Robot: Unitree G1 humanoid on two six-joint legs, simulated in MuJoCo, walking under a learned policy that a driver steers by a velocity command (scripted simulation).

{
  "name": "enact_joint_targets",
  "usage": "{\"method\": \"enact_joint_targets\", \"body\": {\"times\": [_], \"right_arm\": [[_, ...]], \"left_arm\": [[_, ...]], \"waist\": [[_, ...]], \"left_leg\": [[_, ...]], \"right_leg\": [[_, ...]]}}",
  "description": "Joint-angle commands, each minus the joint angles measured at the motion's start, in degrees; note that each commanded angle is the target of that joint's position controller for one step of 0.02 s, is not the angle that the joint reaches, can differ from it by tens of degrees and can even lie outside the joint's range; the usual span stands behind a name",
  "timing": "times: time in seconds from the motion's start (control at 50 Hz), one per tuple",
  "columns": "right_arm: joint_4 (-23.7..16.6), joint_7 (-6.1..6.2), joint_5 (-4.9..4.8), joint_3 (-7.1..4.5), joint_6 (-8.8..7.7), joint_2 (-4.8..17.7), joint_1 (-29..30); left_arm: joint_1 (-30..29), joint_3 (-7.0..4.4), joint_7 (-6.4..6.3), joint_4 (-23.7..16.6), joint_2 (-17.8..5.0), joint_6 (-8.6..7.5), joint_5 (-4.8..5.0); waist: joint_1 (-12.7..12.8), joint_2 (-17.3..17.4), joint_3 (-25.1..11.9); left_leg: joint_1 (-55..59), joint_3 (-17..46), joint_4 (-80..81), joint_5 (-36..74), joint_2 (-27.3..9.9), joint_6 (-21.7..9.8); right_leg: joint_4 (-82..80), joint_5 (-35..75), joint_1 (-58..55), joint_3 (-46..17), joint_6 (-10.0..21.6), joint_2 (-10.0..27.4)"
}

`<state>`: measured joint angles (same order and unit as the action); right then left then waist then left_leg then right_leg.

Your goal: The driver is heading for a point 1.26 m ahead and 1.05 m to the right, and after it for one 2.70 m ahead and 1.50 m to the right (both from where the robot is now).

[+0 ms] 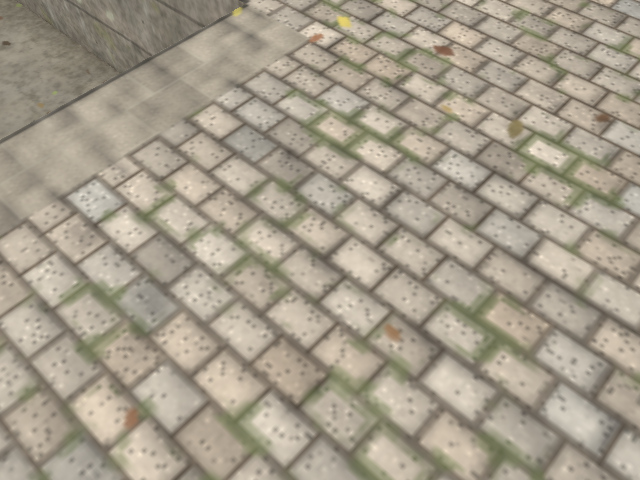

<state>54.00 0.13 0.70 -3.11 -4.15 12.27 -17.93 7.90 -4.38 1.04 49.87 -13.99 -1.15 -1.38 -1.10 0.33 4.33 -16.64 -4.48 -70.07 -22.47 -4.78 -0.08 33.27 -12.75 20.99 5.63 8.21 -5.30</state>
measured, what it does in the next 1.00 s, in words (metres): walks ahead, turning right: left foot, then right foot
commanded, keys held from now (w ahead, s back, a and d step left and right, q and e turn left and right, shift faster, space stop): w+e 0.98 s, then w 0.02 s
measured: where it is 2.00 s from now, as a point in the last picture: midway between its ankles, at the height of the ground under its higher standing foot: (519, 272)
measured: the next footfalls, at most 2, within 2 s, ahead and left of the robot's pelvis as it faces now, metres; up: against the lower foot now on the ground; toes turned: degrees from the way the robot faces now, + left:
left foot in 0.44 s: +0.45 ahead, +0.08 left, +0.00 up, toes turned -17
right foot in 0.98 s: +0.59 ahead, -0.23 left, +0.00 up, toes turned -39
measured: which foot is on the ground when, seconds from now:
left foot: up 0.00-0.42, down 0.44-1.00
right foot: down 0.00-0.44, up 0.46-0.96, down 0.98-1.00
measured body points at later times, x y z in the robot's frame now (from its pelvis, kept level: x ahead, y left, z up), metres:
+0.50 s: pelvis +0.29 +0.02 +0.00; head +0.32 +0.02 +0.45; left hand +0.34 +0.30 -0.13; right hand +0.43 -0.27 -0.09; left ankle +0.41 +0.09 -0.72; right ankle +0.08 -0.03 -0.67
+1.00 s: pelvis +0.51 -0.10 -0.01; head +0.54 -0.13 +0.44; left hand +0.83 -0.04 -0.09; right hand +0.34 -0.31 -0.15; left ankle +0.42 +0.09 -0.70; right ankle +0.56 -0.21 -0.73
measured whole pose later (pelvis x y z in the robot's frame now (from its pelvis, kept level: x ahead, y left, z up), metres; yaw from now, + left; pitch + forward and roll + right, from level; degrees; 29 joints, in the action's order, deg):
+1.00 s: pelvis +0.51 -0.10 -0.01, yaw -36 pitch +2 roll +1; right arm 51.3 0.5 0.9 -2.5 -2.6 14.6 -23.3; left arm 1.2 -2.2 3.5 39.5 -14.6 -1.2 -3.1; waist -3.1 0.1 3.5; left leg 0.2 -16.5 -36.0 -26.3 -6.5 1.6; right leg 33.9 -8.6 27.4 5.4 8.6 -2.1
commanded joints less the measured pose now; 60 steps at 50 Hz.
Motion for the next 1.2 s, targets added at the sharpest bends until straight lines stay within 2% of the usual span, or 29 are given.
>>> {"method": "enact_joint_targets", "body": {"times": [0.02,0.06,0.12,0.2,0.32,0.38,0.4,0.42,0.44,0.46,0.48,0.5,0.52,0.54,0.58,0.66,0.78,0.86,0.92,0.96,0.98,1.0,1.02,1.04,1.06,1.08,1.12,1.16,1.2], "right_arm": [[-6.0,-0.12,1.04,-1.18,-1.14,6.5,1.8],[-6.0,-0.53,2.22,-1.07,0.98,5.6,0.4],[-8.2,-0.93,2.08,-0.85,2.34,5.1,5.1],[-11.8,-1.08,1.75,-0.63,2.51,5.9,14.8],[-16.2,-1.75,1.09,0.44,1.51,6.1,24.4],[-16.8,-1.60,0.69,0.31,0.72,7.7,21.9],[-15.6,-1.23,0.56,-0.07,0.41,8.7,17.2],[-13.4,-0.60,0.51,-0.80,-0.04,10.4,10.1],[-11.7,0.20,0.98,-1.53,-0.82,12.3,1.5],[-11.7,1.27,2.34,-2.36,-0.94,16.7,-7.5],[-12.2,1.01,2.81,-3.14,-0.17,20.2,-3.2],[-13.3,0.66,1.69,-2.27,0.49,13.8,1.6],[-13.8,0.49,1.17,-1.07,0.54,9.1,5.2],[-13.3,0.32,1.33,-0.56,0.43,7.5,6.3],[-11.6,0.45,0.96,-0.30,-0.31,7.2,4.7],[-9.6,-0.25,0.10,-0.76,-2.14,8.1,1.4],[-7.6,-0.28,0.31,-0.97,-1.89,8.7,-1.4],[-6.1,0.29,0.26,-1.46,-1.30,10.6,-4.7],[-4.9,0.82,0.41,-1.80,-0.01,12.5,-6.1],[-4.9,1.02,0.32,-2.00,1.12,14.1,-6.0],[-5.9,0.96,0.37,-1.80,1.38,13.8,-5.2],[-9.5,0.03,-0.39,-0.18,1.04,7.4,-7.6],[-12.3,-0.41,0.23,-0.61,0.68,9.0,-4.0],[-13.1,-0.56,0.36,-0.86,0.55,10.3,2.1],[-12.7,-0.68,-0.33,-0.12,-0.09,8.7,1.8],[-11.4,-0.70,-0.02,-0.02,-0.05,8.3,0.5],[-9.5,-1.10,1.65,0.05,1.85,8.0,-3.4],[-9.2,-1.76,1.76,-0.05,2.96,7.4,-3.4],[-10.0,-2.03,1.56,-0.05,3.32,6.9,0.2]], "left_arm": [[6.2,-1.87,-1.27,-0.5,-7.3,-0.62,1.35],[6.4,-1.35,-1.22,-0.8,-6.5,-1.93,1.69],[10.1,-1.71,-1.00,-0.2,-8.7,-2.73,1.65],[15.5,-1.59,-0.92,0.2,-8.7,-2.49,1.45],[20.3,-1.53,-1.60,0.2,-9.5,-2.22,0.73],[18.2,-1.87,-2.26,-0.7,-11.0,-2.26,0.42],[15.8,-2.04,-2.21,-1.4,-11.8,-2.39,0.37],[14.5,-2.17,-1.83,-1.8,-12.5,-2.65,0.41],[13.6,-2.00,-1.22,-2.1,-11.8,-3.10,0.87],[15.3,-0.50,-0.89,-4.1,-6.2,-3.53,1.20],[22.9,-0.09,-0.93,-5.6,-3.8,-3.15,2.73],[20.5,-0.50,-1.47,-3.3,-8.5,-2.05,0.52],[16.0,-0.69,-0.80,-3.5,-8.7,-1.72,0.16],[14.1,-0.49,-0.33,-4.0,-7.6,-1.49,0.19],[13.5,-0.32,0.74,-4.3,-6.5,-0.22,-0.68],[8.2,0.19,1.99,-7.0,-5.2,1.06,-0.66],[-3.6,1.53,3.31,-11.2,-3.2,0.59,-0.38],[-9.7,1.97,3.99,-13.8,-3.2,0.49,-0.77],[-8.9,1.49,3.43,-14.1,-4.3,0.60,-1.36],[1.1,0.30,2.55,-11.4,-6.2,0.01,-1.62],[11.4,-1.01,1.67,-8.0,-8.5,-0.42,-2.10],[14.8,-2.65,0.73,-7.9,-14.9,-0.37,-2.39],[15.2,-3.16,0.16,-9.6,-17.5,0.14,-0.29],[15.0,-2.72,-0.54,-7.9,-15.3,0.47,0.28],[12.4,-1.84,-0.96,-7.0,-12.0,0.08,0.60],[9.8,-0.99,-1.05,-6.7,-9.3,-0.48,0.56],[6.6,0.15,-0.94,-6.6,-6.7,-1.59,0.89],[8.4,0.19,-0.58,-5.3,-7.1,-2.71,1.26],[10.5,-0.05,-0.44,-4.1,-8.1,-3.09,1.27]], "waist": [[0.7,1.7,-3.2],[-0.7,0.4,-4.7],[0.1,-1.0,-3.6],[3.7,-2.9,-1.7],[6.9,-4.2,-1.1],[4.5,-5.2,-1.4],[2.0,-5.4,-2.8],[-0.9,-4.3,-6.4],[-5.3,-1.4,-11.5],[-7.2,6.0,-21.1],[-0.5,20.4,-23.7],[0.4,8.3,-15.2],[0.4,2.4,-8.2],[1.0,1.1,-5.3],[1.9,5.1,-3.7],[1.9,5.1,-3.3],[-0.1,4.4,-0.9],[-1.7,4.4,0.7],[-0.7,5.4,-1.1],[3.8,5.3,-7.4],[8.4,2.1,-13.3],[7.2,-9.9,-20.6],[7.3,-11.2,-24.3],[8.1,-3.8,-16.6],[5.5,-2.7,-10.3],[2.7,-0.5,-7.0],[-0.8,-1.9,-6.3],[-1.2,-2.2,-6.2],[-0.3,-2.4,-4.0]], "left_leg": [[-19.4,5.6,0.5,5.1,-2.8,0.3],[-15.7,5.4,3.6,5.5,-2.8,1.7],[-18.5,4.3,9.7,10.0,-2.5,3.2],[-24.3,4.5,19.7,17.5,-1.4,3.7],[-24.1,4.5,31.7,21.0,2.2,2.3],[-15.4,5.4,37.8,18.3,3.8,0.3],[-7.7,5.0,39.7,15.8,5.2,-0.7],[1.9,4.1,41.2,14.5,6.9,-1.8],[14.7,6.7,43.8,15.0,3.4,-3.5],[27.7,22.0,44.7,3.0,-11.9,-5.7],[34.0,49.8,54.2,0.0,-22.5,-12.2],[25.6,47.0,54.9,-8.1,-20.0,-11.8],[17.5,36.0,55.7,-5.8,-16.7,-10.5],[12.8,27.9,56.9,2.3,-13.9,-9.4],[8.4,17.7,58.6,12.5,-10.5,-7.8],[9.7,9.4,61.0,23.0,-10.8,-9.0],[11.6,-1.9,61.6,28.5,-8.4,-7.8],[16.2,-5.3,60.3,32.3,-10.3,-6.8],[21.4,-8.3,51.9,51.8,-11.3,-5.8],[20.8,-10.1,35.2,62.3,-11.1,-5.2],[12.5,-11.0,20.6,53.1,-9.9,-3.5],[-9.9,-10.6,1.0,15.1,-4.5,-0.6],[-22.6,-1.3,-11.1,-10.1,4.6,1.3],[-27.6,4.2,-10.9,-3.2,1.0,0.5],[-25.8,4.1,-6.2,1.6,-1.2,0.0],[-21.6,4.4,-0.4,3.2,-3.0,-0.1],[-14.2,4.6,4.4,4.3,-3.8,0.5],[-13.6,3.6,6.7,6.4,-3.1,1.0],[-16.9,3.2,10.3,10.7,-3.3,1.4]], "right_leg": [[-20.0,15.6,-16.6,-23.7,8.8,16.5],[-20.1,21.6,-13.8,-20.4,8.4,13.8],[-21.3,22.2,-12.4,-19.3,7.8,11.9],[-21.6,20.8,-16.3,-21.5,6.1,11.5],[-17.5,27.1,-23.2,-24.3,5.4,12.2],[-14.2,31.2,-22.5,-26.2,3.2,13.1],[-11.0,36.5,-20.0,-25.7,1.7,12.4],[-3.8,41.5,-18.3,-25.0,0.5,10.5],[8.3,36.7,-13.0,-22.4,-0.8,6.7],[25.4,13.4,-5.3,-17.6,-1.6,2.8],[37.2,-20.6,11.1,-12.9,-2.9,-4.3],[41.3,-15.0,15.2,-13.4,-2.4,1.8],[39.2,-9.1,14.3,-12.4,-2.8,3.9],[36.9,-6.5,12.9,-11.7,-3.3,5.5],[34.5,-5.1,10.6,-10.7,-4.2,7.4],[32.8,-0.6,15.7,-9.6,-5.1,8.8],[16.0,11.4,17.2,-5.3,-5.9,9.2],[6.2,9.4,14.3,-1.1,-3.9,8.5],[2.4,0.8,9.3,2.1,-1.0,4.6],[-1.1,-3.0,-2.9,2.8,2.0,0.0],[-4.6,-2.0,-17.4,-0.8,4.2,0.6],[-6.6,-10.1,-37.1,-26.1,9.9,18.2],[-16.0,-2.6,-41.0,-50.7,14.8,27.5],[-16.0,5.9,-37.1,-39.2,13.0,24.9],[-16.0,13.9,-29.0,-30.9,11.1,22.8],[-17.0,19.4,-22.2,-25.1,8.0,19.3],[-19.4,23.3,-14.9,-18.8,5.8,15.3],[-21.4,25.3,-13.6,-16.7,5.9,14.0],[-23.9,22.6,-13.5,-15.7,5.5,13.4]]}}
